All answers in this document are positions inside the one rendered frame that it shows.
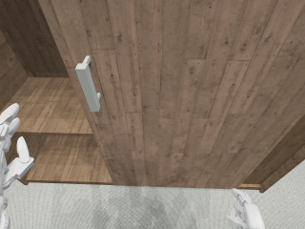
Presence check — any right robot hand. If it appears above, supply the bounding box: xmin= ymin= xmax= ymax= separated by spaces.
xmin=227 ymin=188 xmax=265 ymax=229

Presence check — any robot left forearm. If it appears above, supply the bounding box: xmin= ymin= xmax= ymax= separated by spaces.
xmin=0 ymin=196 xmax=10 ymax=229

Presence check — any wardrobe door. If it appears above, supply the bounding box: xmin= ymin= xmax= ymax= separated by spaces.
xmin=38 ymin=0 xmax=305 ymax=190
xmin=242 ymin=115 xmax=305 ymax=184

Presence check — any left robot hand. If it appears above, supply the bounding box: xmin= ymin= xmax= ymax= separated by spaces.
xmin=0 ymin=103 xmax=34 ymax=196

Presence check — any handle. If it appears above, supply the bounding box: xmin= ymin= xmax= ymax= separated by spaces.
xmin=75 ymin=55 xmax=101 ymax=112

